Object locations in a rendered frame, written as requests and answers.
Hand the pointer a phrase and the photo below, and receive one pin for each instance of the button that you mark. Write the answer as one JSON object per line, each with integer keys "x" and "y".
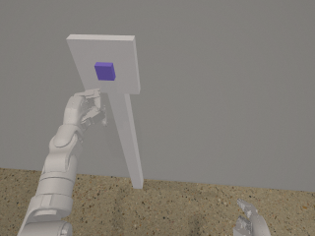
{"x": 105, "y": 71}

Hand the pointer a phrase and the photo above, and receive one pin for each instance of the left robot forearm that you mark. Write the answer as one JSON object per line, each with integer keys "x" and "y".
{"x": 53, "y": 197}

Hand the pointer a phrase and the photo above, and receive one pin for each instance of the panel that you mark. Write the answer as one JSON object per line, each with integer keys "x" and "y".
{"x": 121, "y": 50}

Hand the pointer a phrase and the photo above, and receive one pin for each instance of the robot left upper arm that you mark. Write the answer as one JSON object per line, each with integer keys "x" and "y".
{"x": 48, "y": 228}

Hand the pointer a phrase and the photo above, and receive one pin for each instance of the right robot hand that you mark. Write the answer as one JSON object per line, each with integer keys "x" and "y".
{"x": 255, "y": 226}

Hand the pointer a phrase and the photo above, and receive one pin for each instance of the left robot hand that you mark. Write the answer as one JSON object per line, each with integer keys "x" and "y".
{"x": 77, "y": 112}

